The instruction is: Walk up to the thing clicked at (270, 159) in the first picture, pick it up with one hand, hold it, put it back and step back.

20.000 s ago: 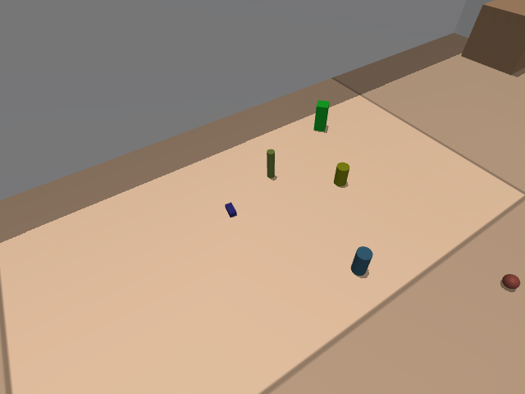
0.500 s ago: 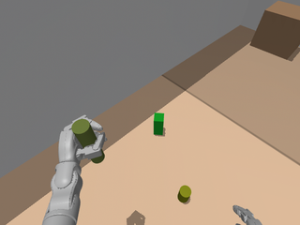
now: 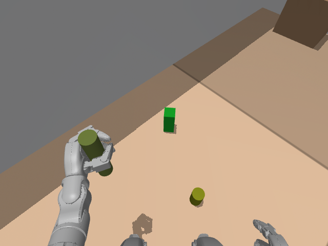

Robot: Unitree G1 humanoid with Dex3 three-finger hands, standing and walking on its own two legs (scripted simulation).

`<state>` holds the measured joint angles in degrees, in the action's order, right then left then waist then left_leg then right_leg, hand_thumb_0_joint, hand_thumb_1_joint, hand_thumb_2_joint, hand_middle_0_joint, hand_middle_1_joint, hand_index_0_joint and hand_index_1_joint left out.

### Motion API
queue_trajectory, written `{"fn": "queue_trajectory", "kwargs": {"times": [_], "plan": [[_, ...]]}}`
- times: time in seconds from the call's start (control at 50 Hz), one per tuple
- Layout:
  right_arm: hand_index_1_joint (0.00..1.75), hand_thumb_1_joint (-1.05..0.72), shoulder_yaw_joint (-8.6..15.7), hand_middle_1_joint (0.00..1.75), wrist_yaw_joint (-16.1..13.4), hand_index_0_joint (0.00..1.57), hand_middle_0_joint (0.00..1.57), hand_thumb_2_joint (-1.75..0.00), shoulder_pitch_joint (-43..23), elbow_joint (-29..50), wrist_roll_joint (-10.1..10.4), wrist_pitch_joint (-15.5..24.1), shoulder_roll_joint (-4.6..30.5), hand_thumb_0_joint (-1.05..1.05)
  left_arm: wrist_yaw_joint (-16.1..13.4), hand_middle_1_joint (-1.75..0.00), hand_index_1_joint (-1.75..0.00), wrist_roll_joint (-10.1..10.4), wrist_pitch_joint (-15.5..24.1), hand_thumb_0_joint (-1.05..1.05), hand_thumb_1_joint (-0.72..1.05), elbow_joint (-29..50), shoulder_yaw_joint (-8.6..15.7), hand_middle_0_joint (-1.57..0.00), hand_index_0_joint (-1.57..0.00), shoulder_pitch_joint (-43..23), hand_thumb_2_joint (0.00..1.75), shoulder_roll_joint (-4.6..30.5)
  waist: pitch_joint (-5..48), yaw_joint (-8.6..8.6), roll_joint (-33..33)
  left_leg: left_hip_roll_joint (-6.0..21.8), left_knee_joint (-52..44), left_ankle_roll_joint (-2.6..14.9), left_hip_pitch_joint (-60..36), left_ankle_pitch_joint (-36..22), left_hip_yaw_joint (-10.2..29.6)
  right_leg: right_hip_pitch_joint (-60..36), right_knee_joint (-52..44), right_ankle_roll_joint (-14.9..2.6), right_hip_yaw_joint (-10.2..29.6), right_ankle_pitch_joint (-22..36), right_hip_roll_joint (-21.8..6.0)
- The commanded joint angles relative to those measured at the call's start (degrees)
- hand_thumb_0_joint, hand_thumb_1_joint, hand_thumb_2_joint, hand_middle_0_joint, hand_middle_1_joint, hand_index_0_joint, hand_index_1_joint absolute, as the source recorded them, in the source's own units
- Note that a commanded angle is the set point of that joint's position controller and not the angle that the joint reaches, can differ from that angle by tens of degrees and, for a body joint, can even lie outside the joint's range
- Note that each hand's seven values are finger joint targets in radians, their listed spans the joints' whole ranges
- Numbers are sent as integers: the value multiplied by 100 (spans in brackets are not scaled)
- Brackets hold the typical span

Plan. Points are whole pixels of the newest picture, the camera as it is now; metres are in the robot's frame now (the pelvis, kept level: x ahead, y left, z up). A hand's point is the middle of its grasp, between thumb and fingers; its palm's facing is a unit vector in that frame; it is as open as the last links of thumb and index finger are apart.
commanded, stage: crouch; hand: left
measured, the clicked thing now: (97, 155) +0.35 +0.18 -0.01
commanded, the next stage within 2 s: lower in 1.58 s
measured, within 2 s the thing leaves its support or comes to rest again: neither
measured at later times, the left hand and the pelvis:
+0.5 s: hand (114, 176) +0.38 +0.19 -0.23, palm faces +0.13 -0.99 -0.02, open 5.1 cm; pelvis -0.04 +0.00 -0.21, yaw -2 degrees
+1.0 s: hand (120, 186) +0.40 +0.20 -0.41, palm faces +0.12 -0.99 -0.01, open 5.1 cm; pelvis -0.08 +0.00 -0.37, yaw -5 degrees
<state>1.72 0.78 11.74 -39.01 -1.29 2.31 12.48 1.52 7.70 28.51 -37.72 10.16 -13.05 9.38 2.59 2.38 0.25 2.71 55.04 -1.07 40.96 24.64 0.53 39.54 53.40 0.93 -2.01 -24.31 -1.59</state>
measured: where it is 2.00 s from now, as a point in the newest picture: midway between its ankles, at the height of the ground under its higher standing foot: outside the picture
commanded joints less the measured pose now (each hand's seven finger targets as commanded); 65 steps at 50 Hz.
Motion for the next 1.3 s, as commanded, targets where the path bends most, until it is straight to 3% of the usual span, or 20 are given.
{"fn": "queue_trajectory", "kwargs": {"times": [0.0, 0.04, 0.08, 0.18, 0.22, 0.26, 0.32, 0.4, 0.44, 0.46, 0.58, 0.6, 0.68, 0.74, 0.8, 0.9, 0.94, 1.0, 1.14, 1.28], "plan": [[30, -88, 292, 30, 50, 20, 20, -90, 113, 530, -56, 211, 861, 0, 144, -136, -135, 16, 980, 0, 56, 552, 343, -133, -134, -1860, 120, 827, 1862, 139, -74, -202, 230, 158, 43, -739, 42, 435, 195, -185, 37, 957, 168], [30, -89, 281, 30, 97, 20, 20, -90, 66, 549, -68, 227, 875, 0, 245, -136, -135, 18, 1242, 0, 52, 145, 282, -135, -136, -1921, 119, 736, 1908, 177, -61, -212, 649, 151, 627, -302, 92, 1075, 652, -208, 17, 538, 191], [30, -88, 272, 30, 132, 20, 20, -90, 34, 593, -83, 234, 917, 0, 255, -137, -136, 68, 1521, 0, 52, 102, 446, -135, -136, -2004, 120, 866, 2446, 114, -143, -234, 1124, 166, 1084, -204, 94, 1409, 1056, -214, 76, 411, 169], [30, -89, 259, 30, 191, 20, 20, -90, 78, 566, -147, 187, 1035, 0, 307, -135, -135, 29, 1919, 0, 49, -68, 566, -134, -134, -2459, 120, 1117, 3297, 134, -394, -229, 2107, 167, 1880, -378, 177, 2342, 2073, -250, 72, 454, 200], [30, -89, 274, 30, 200, 20, 20, -90, 95, 513, -174, 151, 1100, 0, 386, -135, -135, 30, 1988, 0, 51, -108, 556, -134, -134, -2628, 121, 1179, 3638, 158, -550, -205, 2421, 151, 1973, -557, 229, 2764, 2486, -283, 28, 509, 215], [30, -90, 268, 30, 213, 20, 20, -91, 153, 457, -199, 101, 1174, 0, 403, -137, -137, 39, 2027, 0, 54, -133, 889, -136, -135, -2719, 124, 1501, 3958, 77, -661, -202, 2740, 142, 2113, -848, 275, 3071, 2888, -309, -31, 657, 219], [30, -90, 280, 30, 254, 20, 20, -91, 157, 366, -238, 46, 1191, 0, 437, -139, -139, 88, 2028, 0, 58, -348, 759, -136, -135, -2856, 128, 1223, 4070, 230, -556, -203, 3243, 175, 2615, -827, 260, 3462, 3232, -285, 11, 698, 231], [30, -90, 261, 30, 309, 20, 20, -91, 152, 294, -301, -16, 1228, 0, 487, -140, -141, -19, 2076, 0, 59, -745, 1143, -137, -137, -2954, 129, 1640, 4209, 211, -333, -205, 3801, 207, 3319, -658, 274, 3887, 3769, -282, -14, 556, 237], [30, -90, 236, 30, 347, 20, 20, -91, 92, 290, -330, -37, 1232, 0, 562, -141, -142, 0, 2131, 0, 61, -846, 988, -137, -137, -3234, 131, 1396, 4098, 321, -568, -205, 3928, 154, 3475, -338, 323, 4485, 4079, -334, -110, 177, 240], [30, -90, 235, 30, 353, 20, 20, -91, 91, 258, -343, -32, 1262, 0, 582, -142, -142, -2, 2150, 0, 61, -1016, 1204, -137, -137, -3233, 131, 1575, 4121, 313, -519, -205, 4090, 162, 3682, -197, 304, 4575, 4191, -324, -124, 66, 237], [30, -91, 126, 30, 402, 20, 20, -91, -24, 251, -474, -21, 1268, 0, 655, -143, -143, -151, 2329, 0, 58, -1355, 1352, -137, -137, -3895, 132, 1918, 4204, 432, -549, -230, 4953, 178, 4759, 370, 165, 5061, 4863, -282, -65, -331, 209], [30, -91, 109, 30, 415, 20, 20, -91, -19, 257, -474, -18, 1308, 0, 637, -141, -142, -154, 2353, 0, 57, -1353, 1507, -135, -135, -3983, 132, 2105, 4250, 379, -559, -223, 5028, 167, 4803, 457, 153, 5137, 4966, -287, -95, -428, 208], [30, -91, 52, 30, 412, 20, 20, -91, -54, 185, -528, -32, 1375, 0, 695, -141, -142, -237, 2405, 0, 58, -1437, 1463, -136, -135, -4462, 133, 2245, 4206, 515, -857, -210, 5384, 138, 5040, 886, 101, 5653, 5377, -293, -178, -713, 213], [30, -91, -18, 30, 413, 20, 20, -91, -33, 153, -555, -46, 1430, 0, 680, -138, -140, -232, 2399, 0, 55, -1389, 1668, -134, -134, -4765, 129, 2618, 4286, 552, -943, -220, 5680, 151, 5393, 1026, 74, 5751, 5659, -273, -224, -784, 214], [30, -91, -59, 30, 413, 20, 20, -91, -53, 144, -577, -64, 1472, 0, 685, -137, -138, -280, 2303, 0, 54, -1629, 1641, -133, -133, -4783, 128, 2596, 4094, 608, -878, -228, 5882, 170, 5700, 1244, 76, 6009, 5832, -259, -297, -956, 233], [30, -91, -184, 30, 413, 20, 20, -91, -45, 142, -634, -152, 1597, 0, 723, -135, -135, -305, 2167, 0, 57, -1930, 1806, -131, -131, -4466, 125, 2756, 4061, 611, -922, -224, 6247, 156, 5936, 997, 143, 6138, 6243, -251, -424, -715, 247], [30, -91, -240, 30, 429, 20, 20, -91, -115, 166, -642, -178, 1611, 0, 758, -133, -134, -272, 2152, 0, 56, -1861, 1706, -130, -130, -4499, 124, 2645, 3826, 658, -986, -225, 6296, 156, 6091, 1133, 186, 6363, 6373, -259, -481, -811, 251], [30, -91, -305, 30, 435, 20, 20, -91, -61, 107, -663, -202, 1714, 0, 714, -132, -132, -276, 2153, 0, 59, -1821, 1957, -129, -128, -4629, 123, 3051, 3755, 672, -979, -209, 6515, 153, 6257, 1031, 246, 6438, 6563, -260, -527, -713, 277], [30, -90, -471, 30, 476, 20, 20, -90, -114, 103, -791, -304, 1807, 0, 742, -133, -133, -304, 2203, 0, 61, -1775, 1878, -128, -128, -4584, 125, 3061, 3456, 873, -1148, -180, 6818, 152, 6487, 1173, 332, 6586, 6741, -235, -633, -731, 322], [30, -90, -602, 30, 518, 20, 20, -91, -175, 47, -880, -349, 1948, 0, 735, -133, -133, -265, 2238, 0, 65, -1819, 1948, -129, -129, -4443, 124, 3241, 3263, 910, -1264, -148, 7019, 116, 6566, 1034, 462, 6725, 6990, -246, -763, -604, 358]]}}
